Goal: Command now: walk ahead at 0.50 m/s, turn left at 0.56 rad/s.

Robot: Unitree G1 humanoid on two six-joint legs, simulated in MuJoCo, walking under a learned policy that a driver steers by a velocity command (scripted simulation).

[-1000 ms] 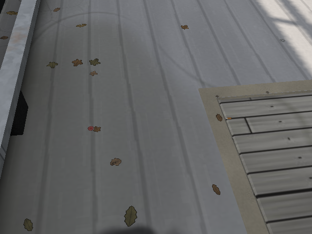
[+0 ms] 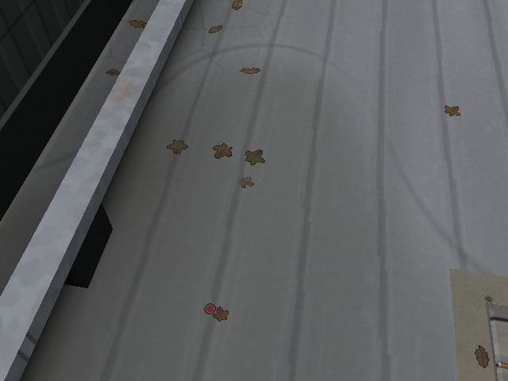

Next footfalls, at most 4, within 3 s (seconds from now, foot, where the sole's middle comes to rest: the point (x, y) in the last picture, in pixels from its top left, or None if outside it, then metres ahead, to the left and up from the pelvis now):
0.36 right None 0.38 -0.12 -0.77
0.80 left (209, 342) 0.54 0.15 -0.77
1.30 right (317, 255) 0.80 -0.15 -0.77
1.78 left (285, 169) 1.13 -0.07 -0.77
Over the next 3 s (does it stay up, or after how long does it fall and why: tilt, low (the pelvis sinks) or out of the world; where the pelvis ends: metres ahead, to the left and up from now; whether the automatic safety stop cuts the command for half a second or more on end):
stays up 1.38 -0.57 0.01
